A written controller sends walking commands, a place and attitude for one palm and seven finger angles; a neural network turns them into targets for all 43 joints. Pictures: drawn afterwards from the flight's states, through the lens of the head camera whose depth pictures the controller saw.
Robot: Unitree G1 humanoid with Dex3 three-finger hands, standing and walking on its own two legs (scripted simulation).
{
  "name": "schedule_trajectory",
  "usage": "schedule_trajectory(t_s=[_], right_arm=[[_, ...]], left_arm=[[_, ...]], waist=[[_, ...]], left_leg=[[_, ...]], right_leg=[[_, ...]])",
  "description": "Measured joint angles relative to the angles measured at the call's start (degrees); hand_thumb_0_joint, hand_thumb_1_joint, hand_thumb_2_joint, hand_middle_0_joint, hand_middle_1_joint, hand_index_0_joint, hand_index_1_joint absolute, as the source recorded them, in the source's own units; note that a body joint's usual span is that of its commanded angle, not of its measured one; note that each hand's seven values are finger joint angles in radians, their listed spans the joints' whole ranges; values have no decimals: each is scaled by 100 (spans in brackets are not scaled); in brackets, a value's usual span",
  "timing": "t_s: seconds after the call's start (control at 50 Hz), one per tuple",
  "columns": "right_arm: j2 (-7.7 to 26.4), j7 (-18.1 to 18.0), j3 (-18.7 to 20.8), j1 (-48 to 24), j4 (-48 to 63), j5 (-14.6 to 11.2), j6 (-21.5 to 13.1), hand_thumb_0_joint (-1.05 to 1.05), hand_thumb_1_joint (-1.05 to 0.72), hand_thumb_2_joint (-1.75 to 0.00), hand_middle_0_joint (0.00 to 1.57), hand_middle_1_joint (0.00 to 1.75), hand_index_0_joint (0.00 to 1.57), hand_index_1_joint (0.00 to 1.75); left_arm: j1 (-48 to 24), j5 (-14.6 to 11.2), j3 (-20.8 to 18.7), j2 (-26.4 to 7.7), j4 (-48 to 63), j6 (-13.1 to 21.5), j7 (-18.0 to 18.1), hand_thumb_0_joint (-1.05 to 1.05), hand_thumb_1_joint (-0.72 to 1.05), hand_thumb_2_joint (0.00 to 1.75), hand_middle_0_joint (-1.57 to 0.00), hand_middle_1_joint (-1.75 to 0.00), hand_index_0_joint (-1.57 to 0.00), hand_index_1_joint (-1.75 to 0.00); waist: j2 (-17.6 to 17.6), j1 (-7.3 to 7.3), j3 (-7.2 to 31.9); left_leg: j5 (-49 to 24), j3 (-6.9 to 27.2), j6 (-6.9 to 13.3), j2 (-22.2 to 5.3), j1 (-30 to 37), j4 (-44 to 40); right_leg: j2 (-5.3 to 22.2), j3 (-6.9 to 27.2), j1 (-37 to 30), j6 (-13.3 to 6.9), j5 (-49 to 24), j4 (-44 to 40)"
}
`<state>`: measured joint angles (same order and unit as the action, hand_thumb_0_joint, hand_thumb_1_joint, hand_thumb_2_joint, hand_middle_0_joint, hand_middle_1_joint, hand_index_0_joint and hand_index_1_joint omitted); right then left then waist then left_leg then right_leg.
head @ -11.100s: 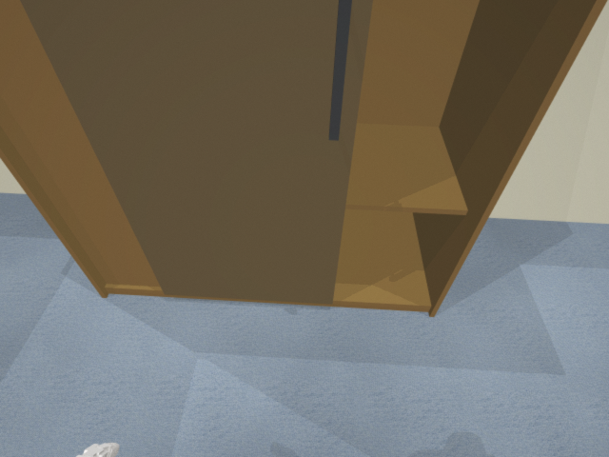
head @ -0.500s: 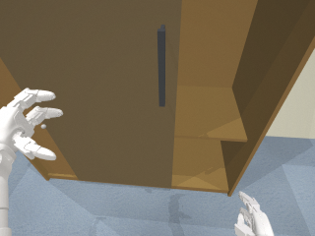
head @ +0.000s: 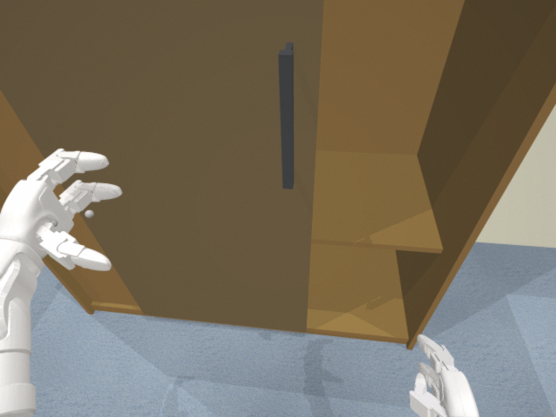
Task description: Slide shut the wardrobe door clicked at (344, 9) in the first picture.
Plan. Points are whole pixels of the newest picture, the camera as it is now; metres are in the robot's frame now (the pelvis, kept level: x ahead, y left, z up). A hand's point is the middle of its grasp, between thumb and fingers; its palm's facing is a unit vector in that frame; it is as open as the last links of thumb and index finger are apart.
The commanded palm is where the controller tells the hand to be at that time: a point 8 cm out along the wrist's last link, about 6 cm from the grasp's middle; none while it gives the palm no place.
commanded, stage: move the hooked fingers beside the handle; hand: left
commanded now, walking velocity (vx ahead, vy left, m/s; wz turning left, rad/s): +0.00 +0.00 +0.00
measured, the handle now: (288, 122) +0.56 +0.05 +0.17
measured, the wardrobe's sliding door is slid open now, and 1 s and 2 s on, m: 0.37 0.37 0.37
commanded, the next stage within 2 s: none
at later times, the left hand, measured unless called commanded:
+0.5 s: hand (151, 183) +0.36 +0.22 +0.18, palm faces +0.02 -1.00 -0.03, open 14.0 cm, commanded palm +0.34 +0.26 +0.19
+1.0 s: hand (207, 154) +0.43 +0.16 +0.18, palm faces +0.00 -1.00 +0.00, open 14.0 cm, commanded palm +0.41 +0.21 +0.18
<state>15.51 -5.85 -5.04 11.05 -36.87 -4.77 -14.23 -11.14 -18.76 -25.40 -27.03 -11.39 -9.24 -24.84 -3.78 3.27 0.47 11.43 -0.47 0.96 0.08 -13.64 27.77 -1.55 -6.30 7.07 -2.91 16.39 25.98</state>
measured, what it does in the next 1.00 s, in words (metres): stands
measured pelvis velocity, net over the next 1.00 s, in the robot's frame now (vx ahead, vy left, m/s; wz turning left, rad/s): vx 0.01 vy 0.01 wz -0.03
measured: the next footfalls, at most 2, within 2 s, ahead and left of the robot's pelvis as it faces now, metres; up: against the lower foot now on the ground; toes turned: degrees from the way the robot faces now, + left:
none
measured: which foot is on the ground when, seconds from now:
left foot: down 0.00-1.00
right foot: down 0.00-1.00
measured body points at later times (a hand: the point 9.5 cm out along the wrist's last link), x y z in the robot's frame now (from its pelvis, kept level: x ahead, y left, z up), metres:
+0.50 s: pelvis +0.01 +0.00 +0.00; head +0.00 -0.02 +0.45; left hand +0.35 +0.27 +0.19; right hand +0.18 -0.24 -0.08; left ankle +0.04 +0.11 -0.74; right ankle -0.02 -0.08 -0.74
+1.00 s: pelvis +0.01 +0.01 +0.00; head +0.01 -0.01 +0.45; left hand +0.43 +0.21 +0.18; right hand +0.14 -0.25 -0.10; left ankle +0.04 +0.11 -0.74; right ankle -0.02 -0.08 -0.74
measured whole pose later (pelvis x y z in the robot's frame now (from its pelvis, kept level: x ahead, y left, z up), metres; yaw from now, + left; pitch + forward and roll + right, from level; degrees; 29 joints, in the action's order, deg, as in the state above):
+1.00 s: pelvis +0.01 +0.01 +0.00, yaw -2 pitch +0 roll +0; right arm 15.2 -4.3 -3.2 14.4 -39.5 -3.9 -7.6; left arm -35.7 -11.7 -13.6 -18.0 -31.9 -7.0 -7.7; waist -2.4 -1.4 0.9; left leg 12.0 -2.6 1.4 0.3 -15.4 27.0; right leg -1.1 -4.1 10.3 -2.5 17.1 26.9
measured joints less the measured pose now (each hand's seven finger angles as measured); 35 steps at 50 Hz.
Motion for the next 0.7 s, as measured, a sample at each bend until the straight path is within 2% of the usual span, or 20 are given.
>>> schedule_trajectory(t_s=[0.12,0.28,0.5,0.7], right_arm=[[17,-10,17,-5,10,14,17,1,-91,-89,20,30,21,30],[-3,70,45,64,59,5,171,1,-91,-89,20,30,20,30],[15,51,116,119,-18,7,335,1,-91,-89,20,30,20,30],[-64,77,88,71,-72,29,503,1,-91,-89,20,30,20,30]], left_arm=[[-383,142,243,120,-210,37,180,-1,-50,30,-30,-120,-30,-120],[-566,194,274,211,-365,-69,408,-1,-50,30,-30,-120,-30,-120],[-832,318,598,508,-372,-69,817,-1,-50,30,-30,-120,-30,-120],[-1369,454,869,658,-871,-74,1199,-1,-50,30,-30,-120,-30,-120]], waist=[[9,-68,-33],[63,-195,64],[89,-212,54],[122,-301,71]], left_leg=[[0,-15,-2,6,-15,-16],[51,-125,-4,-12,-31,-28],[77,-140,18,19,-27,-31],[60,-172,27,23,-37,-72]], right_leg=[[8,16,39,-8,15,23],[3,131,128,-4,64,85],[35,146,134,19,99,106],[40,180,167,30,82,90]])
